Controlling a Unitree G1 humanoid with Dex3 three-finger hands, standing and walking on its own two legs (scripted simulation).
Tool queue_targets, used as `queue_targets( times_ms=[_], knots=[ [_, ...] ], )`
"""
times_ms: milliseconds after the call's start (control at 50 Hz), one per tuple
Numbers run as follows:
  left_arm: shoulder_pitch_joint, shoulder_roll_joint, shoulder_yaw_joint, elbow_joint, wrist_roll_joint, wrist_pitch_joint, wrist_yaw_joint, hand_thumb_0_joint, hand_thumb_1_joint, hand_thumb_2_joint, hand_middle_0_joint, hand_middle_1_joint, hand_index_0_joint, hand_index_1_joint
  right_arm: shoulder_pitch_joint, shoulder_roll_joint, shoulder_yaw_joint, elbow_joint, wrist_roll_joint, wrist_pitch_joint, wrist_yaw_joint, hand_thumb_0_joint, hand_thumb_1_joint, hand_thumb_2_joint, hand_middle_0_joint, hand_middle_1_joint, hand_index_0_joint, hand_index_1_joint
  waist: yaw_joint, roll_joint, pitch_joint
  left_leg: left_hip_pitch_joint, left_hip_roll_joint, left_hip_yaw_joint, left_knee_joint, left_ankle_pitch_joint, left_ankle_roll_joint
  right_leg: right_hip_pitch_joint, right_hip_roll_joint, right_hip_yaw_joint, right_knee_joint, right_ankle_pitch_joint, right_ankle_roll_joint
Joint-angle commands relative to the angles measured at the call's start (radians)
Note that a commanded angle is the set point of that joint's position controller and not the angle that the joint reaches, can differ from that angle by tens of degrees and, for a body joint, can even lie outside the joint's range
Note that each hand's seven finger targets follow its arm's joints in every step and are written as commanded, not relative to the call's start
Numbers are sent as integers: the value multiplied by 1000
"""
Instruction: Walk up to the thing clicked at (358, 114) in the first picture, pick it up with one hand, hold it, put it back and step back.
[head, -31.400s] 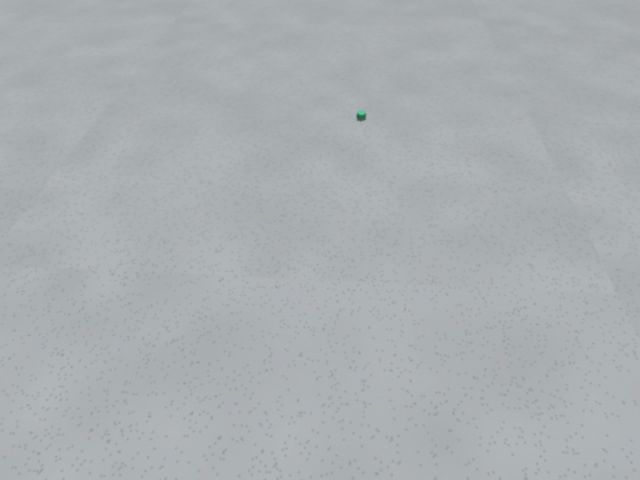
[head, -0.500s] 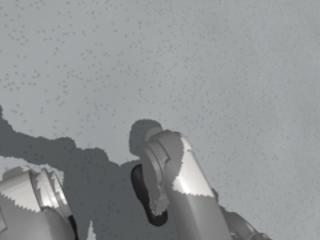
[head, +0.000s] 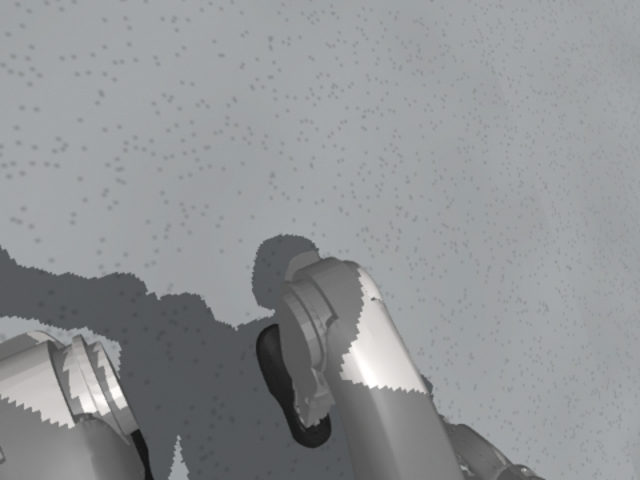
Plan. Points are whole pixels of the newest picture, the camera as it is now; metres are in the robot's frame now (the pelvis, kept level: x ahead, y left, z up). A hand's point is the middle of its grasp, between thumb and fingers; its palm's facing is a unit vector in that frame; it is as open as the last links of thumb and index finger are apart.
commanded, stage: open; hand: left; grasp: from above
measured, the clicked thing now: out of the picture +0.44 +0.35 -0.29
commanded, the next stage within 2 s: withdraw in 0.62 s
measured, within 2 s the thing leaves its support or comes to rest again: neither
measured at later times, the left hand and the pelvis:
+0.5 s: hand out of the picture +0.43 +0.34 -0.25, palm faces -0.44 -0.16 -0.88, open 13.0 cm; pelvis +0.00 +0.00 +0.00, yaw +0 degrees
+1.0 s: hand out of the picture +0.46 +0.35 -0.21, palm faces -0.29 -0.12 -0.95, open 14.0 cm; pelvis +0.00 +0.00 +0.01, yaw +0 degrees
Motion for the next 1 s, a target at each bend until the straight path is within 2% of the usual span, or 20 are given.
queue_targets(
  times_ms=[0, 80, 100, 160, 260, 420, 500, 520, 640, 700, 720, 760, 780, 800, 820, 860, 900, 920, 940, 980],
  knots=[
    [-250, 231, 6, -115, -18, 6, 51, 0, -39, 556, -449, -667, -478, -637, 171, -329, -96, 13, 14, -8, -14, 0, -898, -900, 201, 301, 201, 301, -57, 499, -631, 461, 35, 112, -247, 175, 28, 344, 30, -114, -223, 248, -75],
    [-269, 216, -7, -125, -15, 13, 50, 0, -135, 640, -384, -720, -403, -700, 183, -335, -102, 18, 11, -19, -7, 0, -898, -901, 201, 301, 201, 301, -63, 540, -647, 507, 35, 103, -253, 218, 18, 333, 26, -124, -199, 282, -78],
    [-233, 240, 12, -81, -17, 19, 53, 0, -152, 656, -371, -734, -389, -715, 172, -336, -99, 22, 11, -16, -10, 0, -898, -901, 201, 301, 201, 301, -54, 539, -632, 493, 38, 102, -264, 193, 17, 340, 27, -121, -209, 261, -80],
    [-218, 233, 7, -82, -10, 33, 47, 0, -209, 701, -330, -771, -344, -756, 177, -333, -99, 12, 7, -12, -10, 0, -897, -901, 201, 301, 201, 301, -55, 538, -624, 484, 35, 114, -260, 197, 21, 351, 31, -116, -219, 269, -79],
    [-233, 237, 13, -135, -26, 43, 35, 0, -287, 768, -272, -822, -281, -812, 169, -339, -106, 1, 10, -12, -8, 0, -898, -901, 201, 301, 201, 301, -43, 564, -664, 503, 34, 109, -271, 215, 17, 353, 29, -120, -213, 274, -81],
    [-214, 224, 7, -124, -26, 41, 13, 0, -397, 854, -159, -925, -172, -911, 188, -339, -104, 8, 15, -6, -2, 0, -893, -899, 201, 301, 201, 301, -63, 557, -635, 521, 37, 104, -267, 253, 16, 347, 29, -121, -208, 306, -79],
    [-222, 222, 1, -142, -37, 30, 10, 0, -453, 902, -107, -989, -120, -973, 182, -342, -108, 4, 19, -6, -7, 0, -895, -900, 201, 301, 201, 301, -53, 551, -650, 513, 35, 112, -264, 233, 18, 358, 28, -116, -219, 293, -80],
    [-234, 233, 13, -137, -43, 23, 11, 0, -451, 898, -103, -998, -119, -979, 177, -337, -102, 3, 17, -3, -8, 0, -895, -900, 201, 301, 201, 301, -55, 545, -648, 495, 35, 108, -265, 213, 20, 353, 27, -119, -223, 276, -80],
    [-234, 242, 11, -132, -29, 6, 21, 0, -488, 945, -71, -1025, -83, -1010, 175, -334, -90, -7, 14, 10, -17, 0, -892, -899, 201, 301, 201, 301, -57, 530, -645, 489, 38, 108, -262, 206, 23, 364, 30, -119, -226, 277, -77],
    [-251, 223, -16, -147, -22, 7, 23, 0, -476, 931, -68, -1029, -85, -1010, 178, -336, -93, -5, 12, 4, -15, 0, -892, -898, 201, 301, 201, 301, -62, 550, -629, 504, 36, 110, -264, 213, 20, 348, 28, -117, -217, 278, -80],
    [-230, 231, -3, -109, -23, 12, 25, 0, -492, 958, -69, -1013, -86, -993, 174, -339, -94, -4, 11, 2, -17, 0, -899, -897, 201, 300, 201, 300, -65, 527, -620, 491, 37, 109, -262, 189, 23, 343, 29, -117, -224, 261, -78],
    [-243, 255, 26, -155, -23, 14, 37, 0, -498, 965, -72, -996, -83, -983, 184, -342, -99, -6, 13, 3, -19, 0, -899, -898, 201, 300, 201, 300, -52, 538, -659, 511, 39, 104, -276, 200, 19, 363, 30, -121, -228, 267, -79],
    [-258, 258, 12, -182, -15, 16, 38, 0, -503, 967, -71, -996, -81, -984, 169, -340, -103, -15, 17, 3, -21, 0, -900, -899, 201, 300, 201, 300, -46, 571, -663, 514, 38, 111, -279, 194, 17, 364, 29, -111, -227, 263, -83],
    [-283, 275, 28, -231, -13, 19, 38, 0, -503, 967, -70, -996, -80, -984, 179, -338, -105, -16, 14, 3, -17, 0, -900, -899, 201, 300, 201, 300, -39, 593, -695, 528, 36, 111, -280, 202, 16, 362, 26, -115, -226, 268, -83],
    [-307, 279, 42, -333, -19, 23, 36, 0, -504, 969, -70, -995, -79, -983, 175, -331, -111, -25, 17, 2, -16, 0, -900, -899, 201, 300, 200, 300, -14, 643, -763, 579, 36, 108, -290, 239, 8, 363, 22, -120, -215, 295, -85],
    [-234, 232, 25, -315, -15, 53, 15, 0, -516, 975, -68, -990, -74, -982, 170, -318, -134, -10, 22, 0, -3, 0, -903, -901, 200, 300, 200, 300, 1, 697, -777, 612, 35, 118, -298, 267, 0, 333, 21, -113, -199, 310, -93],
    [-230, 238, 64, -431, -37, 73, 0, 0, -519, 977, -67, -983, -70, -977, 176, -315, -166, -17, 43, 7, 2, 0, -901, -901, 200, 300, 200, 300, 40, 726, -864, 631, 30, 127, -302, 308, -1, 335, 20, -107, -203, 336, -94],
    [-185, 208, 60, -428, -42, 94, -15, 0, -523, 980, -66, -983, -68, -979, 180, -301, -181, -14, 51, 12, 8, 0, -901, -901, 200, 300, 200, 300, 56, 727, -881, 631, 28, 142, -302, 312, 1, 338, 20, -93, -208, 340, -97],
    [-201, 191, 58, -522, -50, 109, -28, 0, -522, 979, -66, -984, -68, -979, 180, -293, -195, -18, 57, 22, 13, 0, -900, -901, 200, 300, 200, 300, 79, 754, -932, 635, 23, 155, -315, 324, 3, 349, 21, -83, -220, 350, -98],
    [-169, 130, 40, -548, -74, 149, -74, 0, -516, 978, -67, -980, -69, -976, 189, -275, -228, -5, 85, 41, 22, 0, -897, -900, 200, 300, 200, 300, 101, 745, -925, 607, 17, 164, -334, 314, 5, 295, 17, -73, -218, 333, -104]
  ],
)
